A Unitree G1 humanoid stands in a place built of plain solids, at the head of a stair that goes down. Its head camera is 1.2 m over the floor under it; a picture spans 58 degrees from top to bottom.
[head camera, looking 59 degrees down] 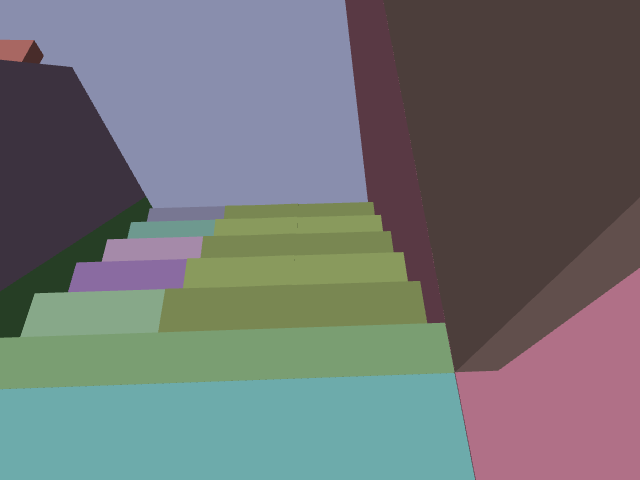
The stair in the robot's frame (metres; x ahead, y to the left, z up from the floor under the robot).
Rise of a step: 0.19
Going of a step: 0.22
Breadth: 1.35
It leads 2 degrees to the left of straight ahead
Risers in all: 6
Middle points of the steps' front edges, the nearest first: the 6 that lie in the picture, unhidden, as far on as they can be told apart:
0.42 0.31 0.00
0.64 0.32 -0.19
0.86 0.33 -0.37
1.09 0.34 -0.56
1.31 0.34 -0.75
1.53 0.35 -0.93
